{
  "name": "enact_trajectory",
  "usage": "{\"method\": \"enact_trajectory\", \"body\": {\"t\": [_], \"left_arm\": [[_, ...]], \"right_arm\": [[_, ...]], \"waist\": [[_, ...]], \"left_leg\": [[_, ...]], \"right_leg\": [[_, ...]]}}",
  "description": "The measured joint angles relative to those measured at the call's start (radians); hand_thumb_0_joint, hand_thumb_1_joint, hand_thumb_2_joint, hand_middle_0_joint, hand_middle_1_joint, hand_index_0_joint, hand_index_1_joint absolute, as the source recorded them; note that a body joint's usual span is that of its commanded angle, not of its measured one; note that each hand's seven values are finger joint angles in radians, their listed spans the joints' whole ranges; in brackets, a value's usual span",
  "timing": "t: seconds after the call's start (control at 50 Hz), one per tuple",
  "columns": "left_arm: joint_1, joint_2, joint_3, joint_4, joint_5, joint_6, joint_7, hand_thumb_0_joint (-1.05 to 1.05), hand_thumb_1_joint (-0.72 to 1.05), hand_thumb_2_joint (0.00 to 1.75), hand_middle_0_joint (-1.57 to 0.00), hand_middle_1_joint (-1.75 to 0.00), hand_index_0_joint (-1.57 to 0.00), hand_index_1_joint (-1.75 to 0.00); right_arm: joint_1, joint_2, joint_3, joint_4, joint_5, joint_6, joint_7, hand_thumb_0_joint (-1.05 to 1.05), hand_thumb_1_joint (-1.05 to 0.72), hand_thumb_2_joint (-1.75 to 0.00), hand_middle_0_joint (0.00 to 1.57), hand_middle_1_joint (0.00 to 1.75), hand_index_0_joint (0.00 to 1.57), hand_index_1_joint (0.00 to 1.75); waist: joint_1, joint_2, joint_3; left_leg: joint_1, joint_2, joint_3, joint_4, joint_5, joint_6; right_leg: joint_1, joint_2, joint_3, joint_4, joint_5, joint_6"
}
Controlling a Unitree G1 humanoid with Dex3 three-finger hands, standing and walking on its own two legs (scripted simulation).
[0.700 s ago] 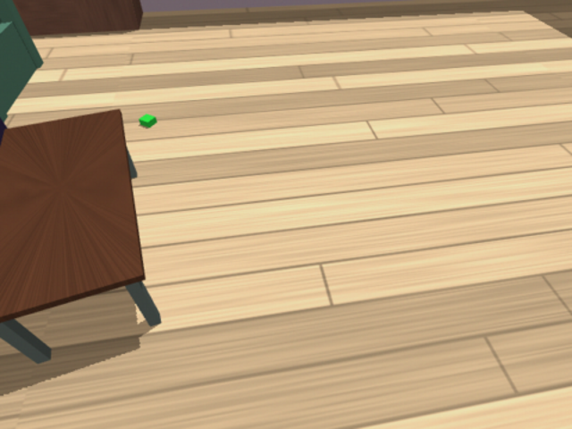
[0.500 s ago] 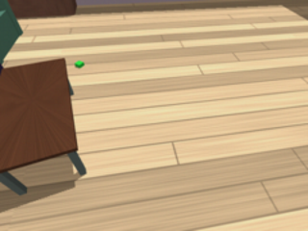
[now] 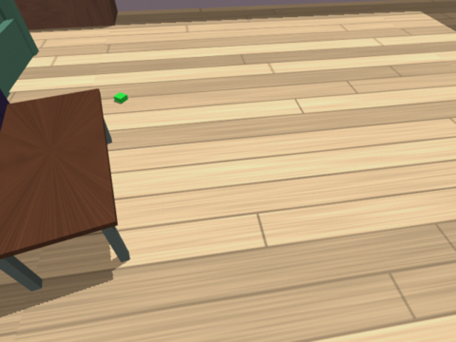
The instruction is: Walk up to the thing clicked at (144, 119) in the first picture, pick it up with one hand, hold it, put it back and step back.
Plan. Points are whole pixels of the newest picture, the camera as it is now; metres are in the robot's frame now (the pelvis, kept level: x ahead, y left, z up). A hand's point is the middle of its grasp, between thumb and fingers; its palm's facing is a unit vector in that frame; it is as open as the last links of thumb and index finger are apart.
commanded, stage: stand
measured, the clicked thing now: (120, 97) +1.97 +0.83 -0.76
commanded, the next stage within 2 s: walk up in 0.42 s
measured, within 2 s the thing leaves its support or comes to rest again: neither
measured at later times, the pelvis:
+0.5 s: pelvis +0.00 +0.00 +0.00, yaw +0 degrees
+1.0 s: pelvis +0.14 +0.04 -0.01, yaw +0 degrees
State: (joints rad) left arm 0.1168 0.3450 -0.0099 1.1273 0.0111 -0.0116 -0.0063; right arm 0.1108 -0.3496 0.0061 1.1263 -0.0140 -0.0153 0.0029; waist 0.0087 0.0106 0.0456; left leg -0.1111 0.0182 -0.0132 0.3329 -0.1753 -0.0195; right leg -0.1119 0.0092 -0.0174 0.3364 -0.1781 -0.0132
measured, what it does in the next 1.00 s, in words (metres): walks ahead: left foot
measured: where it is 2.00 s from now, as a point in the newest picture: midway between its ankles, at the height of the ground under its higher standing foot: (225, 269)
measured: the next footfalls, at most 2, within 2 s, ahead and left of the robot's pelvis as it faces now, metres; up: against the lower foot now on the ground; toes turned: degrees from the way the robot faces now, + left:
left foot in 0.72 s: +0.14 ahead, +0.16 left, +0.00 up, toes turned +5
right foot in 1.16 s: +0.39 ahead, -0.11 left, +0.00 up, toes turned -4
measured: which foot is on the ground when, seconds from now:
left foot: down 0.00-0.54, up 0.56-0.70, down 0.72-1.00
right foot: down 0.00-0.74, up 0.76-1.00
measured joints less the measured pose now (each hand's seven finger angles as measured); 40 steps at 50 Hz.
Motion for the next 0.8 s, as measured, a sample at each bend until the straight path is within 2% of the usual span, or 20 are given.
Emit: {"method": "enact_trajectory", "body": {"t": [0.42,0.5,0.52,0.56,0.58,0.6,0.66,0.7,0.72,0.76,0.8], "left_arm": [[0.007,0.003,0.002,0.002,0.001,0.001,-0.001,0.01,0.9,0.9,-0.2,-0.3,-0.2,-0.3],[0.05,0.011,0.042,-0.042,0.019,-0.006,-0.036,0.01,0.9,0.9,-0.2,-0.3,-0.2,-0.3],[0.062,0.015,0.05,-0.054,0.021,-0.009,-0.042,0.01,0.9,0.9,-0.2,-0.3,-0.2,-0.3],[0.077,0.024,0.064,-0.077,0.025,-0.023,-0.046,0.01,0.9,0.9,-0.2,-0.3,-0.2,-0.3],[0.084,0.031,0.07,-0.09,0.027,-0.031,-0.046,0.01,0.9,0.9,-0.2,-0.3,-0.2,-0.3],[0.091,0.036,0.077,-0.1,0.029,-0.036,-0.046,0.01,0.9,0.9,-0.2,-0.3,-0.2,-0.3],[0.13,0.047,0.087,-0.116,0.036,-0.031,-0.048,0.01,0.9,0.9,-0.2,-0.3,-0.2,-0.3],[0.161,0.066,0.09,-0.117,0.038,-0.015,-0.053,0.01,0.9,0.9,-0.2,-0.3,-0.2,-0.3],[0.173,0.077,0.091,-0.116,0.037,-0.006,-0.055,0.01,0.9,0.9,-0.2,-0.3,-0.2,-0.3],[0.19,0.092,0.091,-0.113,0.03,0.011,-0.053,0.01,0.9,0.9,-0.2,-0.3,-0.2,-0.3],[0.194,0.093,0.088,-0.106,0.025,0.023,-0.046,0.01,0.9,0.9,-0.2,-0.3,-0.2,-0.3]], "right_arm": [[0.015,0.0,0.001,0.006,-0.002,0.003,0.001,0.01,-0.9,-0.9,0.21,0.3,0.2,0.29],[0.065,-0.007,-0.033,-0.038,-0.021,-0.003,0.033,0.01,-0.9,-0.9,0.21,0.3,0.2,0.29],[0.077,-0.014,-0.039,-0.048,-0.025,-0.003,0.038,0.01,-0.9,-0.9,0.21,0.3,0.2,0.3],[0.089,-0.03,-0.054,-0.063,-0.028,-0.004,0.043,0.01,-0.9,-0.9,0.21,0.3,0.2,0.3],[0.091,-0.036,-0.06,-0.068,-0.029,-0.003,0.042,0.01,-0.9,-0.9,0.21,0.3,0.2,0.3],[0.092,-0.043,-0.065,-0.07,-0.029,-0.002,0.042,0.01,-0.9,-0.9,0.21,0.3,0.2,0.3],[0.099,-0.061,-0.085,-0.079,-0.033,0.001,0.051,0.01,-0.9,-0.9,0.21,0.3,0.2,0.29],[0.108,-0.062,-0.094,-0.097,-0.032,-0.008,0.06,0.01,-0.9,-0.9,0.21,0.3,0.2,0.29],[0.115,-0.063,-0.099,-0.109,-0.031,-0.019,0.062,0.01,-0.9,-0.9,0.21,0.3,0.2,0.29],[0.128,-0.064,-0.112,-0.136,-0.035,-0.046,0.058,0.01,-0.9,-0.9,0.21,0.3,0.2,0.29],[0.137,-0.057,-0.117,-0.155,-0.041,-0.056,0.047,0.01,-0.9,-0.9,0.21,0.3,0.2,0.29]], "waist": [[-0.003,-0.003,0.002],[0.001,-0.004,-0.032],[0.002,-0.002,-0.04],[0.003,0.006,-0.031],[0.006,0.003,-0.018],[0.011,0.003,-0.003],[0.03,0.014,0.012],[0.038,-0.002,0.008],[0.035,-0.012,0.005],[0.026,-0.04,0.006],[0.005,-0.054,0.003]], "left_leg": [[0.0,0.0,-0.001,-0.007,0.007,0.0],[-0.051,-0.009,-0.01,0.113,-0.227,0.052],[-0.066,-0.01,-0.014,0.138,-0.26,0.059],[-0.101,-0.005,-0.014,0.203,-0.258,0.065],[-0.125,-0.004,-0.004,0.255,-0.261,0.064],[-0.147,0.001,0.004,0.297,-0.27,0.062],[-0.2,0.022,0.004,0.347,-0.303,0.058],[-0.204,0.03,0.018,0.304,-0.267,0.06],[-0.191,0.032,0.025,0.254,-0.212,0.058],[-0.169,0.015,0.049,0.222,-0.047,0.037],[-0.154,0.004,0.063,0.238,-0.074,0.035]], "right_leg": [[0.001,0.0,-0.001,-0.009,0.007,0.0],[-0.046,0.004,0.005,0.104,-0.211,-0.025],[-0.056,0.006,0.006,0.119,-0.235,-0.032],[-0.057,0.01,-0.004,0.111,-0.165,-0.042],[-0.047,0.005,-0.009,0.093,-0.084,-0.039],[-0.034,0.002,-0.015,0.085,-0.049,-0.03],[0.011,0.004,-0.024,0.062,-0.083,-0.017],[0.027,-0.009,-0.018,0.071,-0.113,-0.01],[0.025,-0.018,-0.016,0.097,-0.137,-0.007],[-0.02,-0.04,0.006,0.25,-0.245,-0.024],[-0.117,-0.009,0.058,0.478,-0.3,-0.031]]}}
